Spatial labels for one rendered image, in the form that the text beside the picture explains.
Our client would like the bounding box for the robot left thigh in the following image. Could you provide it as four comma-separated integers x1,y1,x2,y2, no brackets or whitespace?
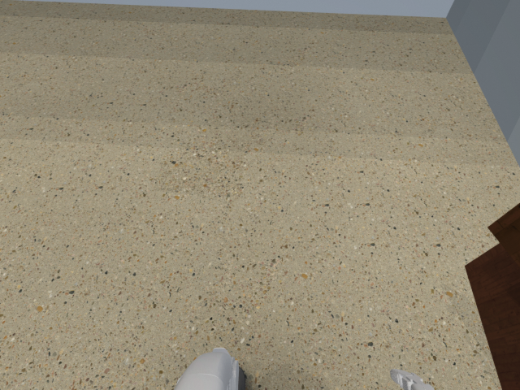
174,352,239,390

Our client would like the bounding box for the left robot shin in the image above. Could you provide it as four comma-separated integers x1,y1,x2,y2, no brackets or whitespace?
212,348,231,356

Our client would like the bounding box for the right robot hand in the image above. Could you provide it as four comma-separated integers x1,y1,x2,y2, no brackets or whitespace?
390,369,435,390

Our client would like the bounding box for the cupboard door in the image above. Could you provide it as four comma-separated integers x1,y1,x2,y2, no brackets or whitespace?
487,203,520,267

